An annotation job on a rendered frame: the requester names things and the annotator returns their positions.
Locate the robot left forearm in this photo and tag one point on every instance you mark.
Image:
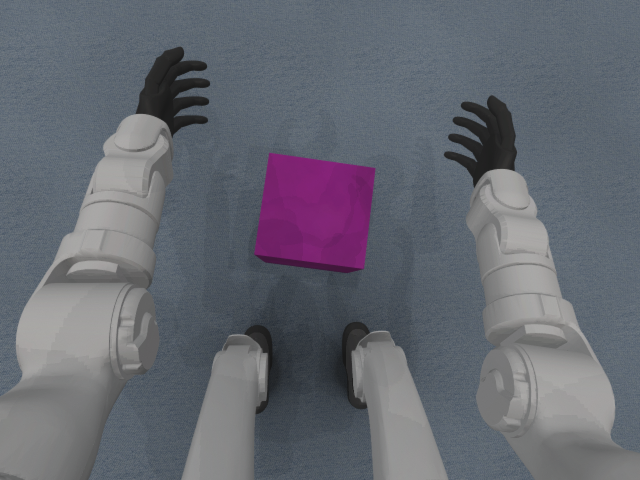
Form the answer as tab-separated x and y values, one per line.
120	215

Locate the robot left hand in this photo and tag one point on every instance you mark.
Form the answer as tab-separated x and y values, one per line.
158	96

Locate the carton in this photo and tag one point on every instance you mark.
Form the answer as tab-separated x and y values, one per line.
315	214

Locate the robot left upper arm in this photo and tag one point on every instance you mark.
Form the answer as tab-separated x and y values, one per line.
79	344

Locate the robot right foot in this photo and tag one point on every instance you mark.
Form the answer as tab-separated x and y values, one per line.
352	334

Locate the left robot shin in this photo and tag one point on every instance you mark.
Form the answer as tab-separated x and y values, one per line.
237	339

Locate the robot right forearm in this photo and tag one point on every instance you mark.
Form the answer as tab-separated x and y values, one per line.
523	298

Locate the robot right upper arm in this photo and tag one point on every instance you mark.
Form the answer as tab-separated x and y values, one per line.
555	408

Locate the robot right hand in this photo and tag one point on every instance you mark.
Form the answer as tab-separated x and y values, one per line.
498	138

